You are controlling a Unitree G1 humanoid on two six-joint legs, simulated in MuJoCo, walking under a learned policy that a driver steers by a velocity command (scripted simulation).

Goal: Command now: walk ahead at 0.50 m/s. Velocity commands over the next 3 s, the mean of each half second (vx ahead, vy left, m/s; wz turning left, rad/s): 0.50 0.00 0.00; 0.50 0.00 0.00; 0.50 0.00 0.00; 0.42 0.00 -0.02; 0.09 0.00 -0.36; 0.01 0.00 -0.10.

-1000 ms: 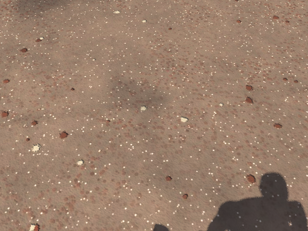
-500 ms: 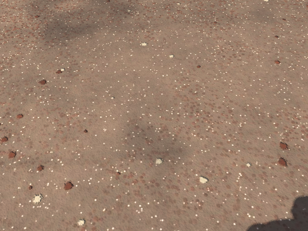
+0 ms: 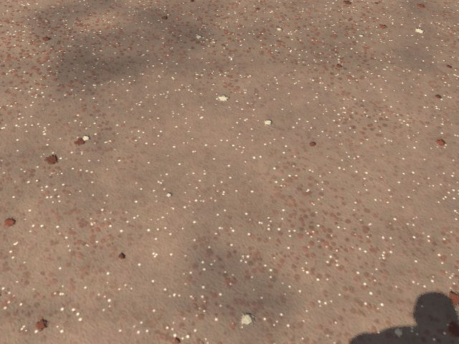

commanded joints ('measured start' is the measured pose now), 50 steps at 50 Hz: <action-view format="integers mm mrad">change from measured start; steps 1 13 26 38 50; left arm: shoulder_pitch -20 -329 -91 44 -8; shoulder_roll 91 34 81 142 125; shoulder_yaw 27 4 28 47 32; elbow -80 -177 -117 -28 -62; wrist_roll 8 9 34 8 -20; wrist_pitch -6 -2 -6 -5 -25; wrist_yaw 3 -18 -18 10 3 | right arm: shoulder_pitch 56 208 105 -152 185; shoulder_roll -105 -183 -140 -55 -173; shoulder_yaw -27 -49 -33 -7 -47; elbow -26 88 48 -13 66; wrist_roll -9 18 18 14 14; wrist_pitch -12 -5 -15 -2 -9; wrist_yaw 1 -23 -27 -8 1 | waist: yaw -13 -89 4 53 -114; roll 113 79 -70 -30 180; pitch -61 37 -57 36 -184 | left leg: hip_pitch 235 280 -310 -258 578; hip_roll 267 238 163 126 362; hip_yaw -334 -119 -116 -51 -561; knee -295 -343 665 114 -200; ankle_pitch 80 144 -158 264 -194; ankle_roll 191 152 -12 -61 191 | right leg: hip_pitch -248 -234 283 276 -397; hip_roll -107 -55 -222 -165 -14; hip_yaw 48 -8 311 41 66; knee -11 -570 -938 -1027 133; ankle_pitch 92 491 186 391 -77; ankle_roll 3 31 -196 -173 -24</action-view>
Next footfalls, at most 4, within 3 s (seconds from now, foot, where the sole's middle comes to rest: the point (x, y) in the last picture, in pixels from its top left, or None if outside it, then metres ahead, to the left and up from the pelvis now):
0.40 right None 0.39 -0.16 -0.77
0.92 left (208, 273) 0.68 0.09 -0.77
1.46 right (280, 196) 0.99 -0.15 -0.77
1.98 left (219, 134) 1.28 0.08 -0.77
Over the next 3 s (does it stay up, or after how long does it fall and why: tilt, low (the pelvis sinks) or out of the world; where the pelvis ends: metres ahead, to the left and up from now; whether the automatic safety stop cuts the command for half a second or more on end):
stays up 1.18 -0.05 0.01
